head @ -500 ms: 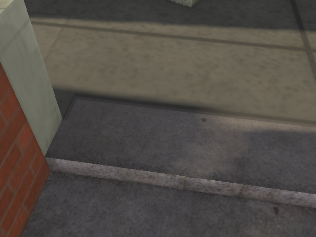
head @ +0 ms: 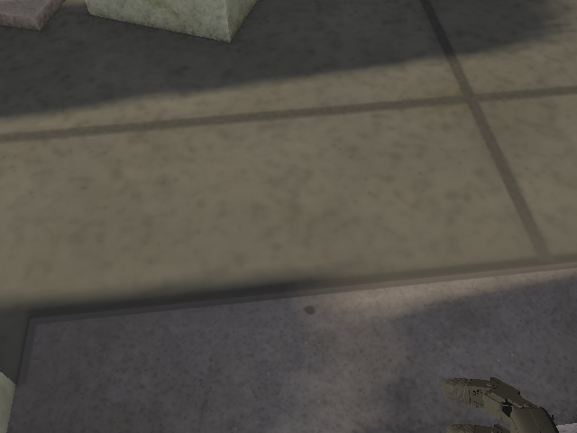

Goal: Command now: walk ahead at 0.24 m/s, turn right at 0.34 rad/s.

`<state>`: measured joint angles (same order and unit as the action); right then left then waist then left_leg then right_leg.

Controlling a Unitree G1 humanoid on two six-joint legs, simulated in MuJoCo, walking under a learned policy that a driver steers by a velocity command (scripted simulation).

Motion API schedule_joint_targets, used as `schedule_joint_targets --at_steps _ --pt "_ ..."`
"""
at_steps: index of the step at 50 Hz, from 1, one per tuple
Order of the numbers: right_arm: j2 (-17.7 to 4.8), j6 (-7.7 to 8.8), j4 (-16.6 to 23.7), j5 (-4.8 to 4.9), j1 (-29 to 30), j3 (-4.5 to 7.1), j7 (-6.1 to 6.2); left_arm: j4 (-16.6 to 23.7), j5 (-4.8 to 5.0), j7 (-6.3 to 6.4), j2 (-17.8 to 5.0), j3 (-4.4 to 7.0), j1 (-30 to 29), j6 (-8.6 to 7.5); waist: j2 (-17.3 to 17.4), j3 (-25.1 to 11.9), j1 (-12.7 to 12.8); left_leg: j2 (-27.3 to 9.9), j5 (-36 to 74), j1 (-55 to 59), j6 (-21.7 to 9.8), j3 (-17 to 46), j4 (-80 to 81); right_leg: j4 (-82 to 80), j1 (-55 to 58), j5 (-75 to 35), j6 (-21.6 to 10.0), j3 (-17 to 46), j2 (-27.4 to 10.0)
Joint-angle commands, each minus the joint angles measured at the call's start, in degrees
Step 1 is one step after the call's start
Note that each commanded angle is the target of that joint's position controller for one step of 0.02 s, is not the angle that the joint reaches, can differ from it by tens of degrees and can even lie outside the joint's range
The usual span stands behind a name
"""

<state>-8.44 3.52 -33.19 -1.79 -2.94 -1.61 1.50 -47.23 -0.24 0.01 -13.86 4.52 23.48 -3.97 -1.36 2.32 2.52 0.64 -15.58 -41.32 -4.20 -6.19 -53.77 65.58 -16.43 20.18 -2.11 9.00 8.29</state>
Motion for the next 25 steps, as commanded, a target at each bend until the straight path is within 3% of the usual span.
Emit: schedule_joint_targets --at_steps 1,2,3,5,8,9,11,13,15,17,18,19,20,21,22,25 --pt "-2.7 0.75 -2.0 0.14 -9.4 3.08 1.11 6.0 -2.47 -0.49 -1.5 0.40 1.4 0.10 2.0 -12.7 -1.6 -17.9 25.2 31.0 -14.2 31.9 26.1 24.9 -21.5 1.1 1.0 -2.4 -4.2" --pt "-1.9 1.71 -3.4 0.15 -10.0 3.03 1.32 7.1 -3.04 -0.34 -0.2 0.01 -1.4 0.94 1.6 -8.0 -1.7 -16.7 18.9 25.3 -13.2 29.4 28.9 26.9 -23.5 1.3 0.4 -1.5 -4.9" --pt "-2.2 2.34 -5.1 -0.01 -10.3 3.35 1.28 7.8 -2.98 -0.09 0.5 -0.29 -1.8 2.14 0.7 -5.8 0.0 -15.5 16.4 20.6 -12.2 25.9 32.2 26.8 -22.7 0.3 -0.1 -1.2 -5.0" --pt "-4.0 3.30 -7.9 -0.05 -10.5 4.21 0.42 9.3 -2.42 0.68 1.3 -0.77 -2.1 3.45 1.7 -3.8 2.5 -14.4 19.0 17.6 -10.1 19.6 35.1 21.6 -23.4 -2.1 -0.7 0.0 -5.7" --pt "-5.9 3.68 -9.7 -0.04 -10.7 4.42 0.08 9.8 -1.85 0.26 0.3 -0.94 -4.0 3.82 3.0 -5.5 3.0 -12.4 32.2 19.0 -9.9 10.5 37.3 8.0 -20.1 -5.5 0.9 -3.1 -5.8" --pt "-5.7 3.80 -9.6 -0.30 -9.9 4.06 0.08 8.7 -1.62 -0.12 0.6 -1.17 -3.3 3.79 3.5 -7.9 3.1 -11.5 38.6 21.2 -9.1 7.5 36.9 2.3 -17.0 -6.8 1.2 -6.0 -6.7" --pt "-7.0 4.19 -10.4 0.03 -10.6 4.32 -0.40 8.0 -1.19 -0.43 2.5 -2.25 -4.4 3.73 7.7 -9.2 2.3 -9.3 40.0 20.9 -7.2 3.0 37.2 -10.0 -8.5 -10.2 1.1 -9.6 -8.2" --pt "-8.2 4.07 -11.7 -0.04 -14.3 4.91 -0.94 7.6 -1.35 -0.05 2.9 -2.48 -5.4 3.86 9.5 -9.2 -0.3 -10.0 36.8 22.9 -7.2 2.9 36.7 -17.5 -4.0 -10.4 0.8 -11.3 -8.0" --pt "-8.3 2.77 -12.1 -0.19 -16.3 5.06 -1.35 7.5 -1.41 0.51 2.6 -2.29 -6.0 3.54 9.3 -8.9 -1.8 -11.5 29.8 24.7 -6.7 4.6 34.1 -24.0 -0.9 -9.4 0.5 -12.8 -7.4" --pt "-7.0 1.10 -12.3 0.64 -17.3 4.95 -0.92 6.2 -1.41 1.29 3.5 -2.31 -4.2 2.40 7.0 -4.8 -1.4 -9.5 17.1 20.9 -3.9 6.3 30.0 -38.6 5.4 -13.0 0.3 -13.4 -6.7" --pt "-5.6 0.45 -12.8 0.22 -19.5 4.86 -0.77 5.8 -2.14 1.54 2.5 -2.15 -3.0 1.42 3.9 -3.4 -2.3 -7.5 9.0 18.4 -1.9 6.8 26.4 -42.1 8.8 -15.8 0.4 -8.5 -10.2" --pt "-2.0 -0.35 -12.3 -0.04 -24.0 4.24 -0.55 7.0 -2.59 1.76 -1.2 -1.88 -2.6 0.40 -6.2 -3.8 -5.1 -3.9 -10.2 14.8 1.1 5.5 18.7 -44.6 10.8 -32.6 -0.8 5.5 -23.3" --pt "-1.1 -1.28 -12.2 2.09 -26.4 3.91 -0.11 8.9 -1.68 2.34 -2.2 -1.59 -5.2 1.00 -11.0 -7.1 -5.2 -1.1 -14.6 19.6 2.5 3.6 13.7 -47.2 4.2 -31.5 -9.5 7.9 -29.2" --pt "-4.0 -2.27 -12.6 1.98 -24.3 4.64 0.19 9.3 -1.36 2.68 -1.1 -1.47 -7.2 1.36 -9.5 -5.8 -4.0 -1.1 -13.7 22.8 2.9 4.6 9.6 -50.5 -2.3 -18.7 -12.0 9.6 -28.0" --pt "-5.3 -2.93 -11.5 1.53 -20.9 5.39 0.31 9.2 -1.49 3.08 0.0 -1.83 -9.1 1.59 -8.6 -3.4 -4.1 -0.8 -13.0 22.7 3.0 5.3 6.3 -52.4 -5.1 -11.6 -11.6 7.5 -26.1" --pt "-6.0 -4.26 -10.8 0.27 -19.2 6.69 0.74 8.8 -1.99 4.36 -0.3 -1.47 -8.0 1.99 -5.9 -3.8 -3.9 -1.0 -14.5 19.0 4.0 5.9 -6.9 -50.3 -2.4 -18.8 -12.8 0.4 -24.7"
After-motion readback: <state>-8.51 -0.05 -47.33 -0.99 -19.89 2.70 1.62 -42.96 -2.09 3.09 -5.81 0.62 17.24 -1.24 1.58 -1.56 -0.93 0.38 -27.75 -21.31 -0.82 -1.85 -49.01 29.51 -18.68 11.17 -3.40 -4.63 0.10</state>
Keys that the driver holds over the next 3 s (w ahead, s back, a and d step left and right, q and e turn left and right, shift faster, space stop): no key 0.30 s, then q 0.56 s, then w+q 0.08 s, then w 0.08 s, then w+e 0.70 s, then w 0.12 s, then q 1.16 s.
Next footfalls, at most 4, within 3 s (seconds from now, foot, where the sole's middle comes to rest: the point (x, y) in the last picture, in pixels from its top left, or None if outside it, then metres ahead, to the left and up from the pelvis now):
0.36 right None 0.20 -0.11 -0.71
0.76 left None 0.09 0.10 -0.71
1.22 right None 0.21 -0.05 -0.71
1.66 left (218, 371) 0.50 0.20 -0.61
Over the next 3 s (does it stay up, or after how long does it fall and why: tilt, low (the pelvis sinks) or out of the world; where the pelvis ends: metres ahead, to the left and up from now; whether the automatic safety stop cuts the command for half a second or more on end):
stays up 0.61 0.12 0.17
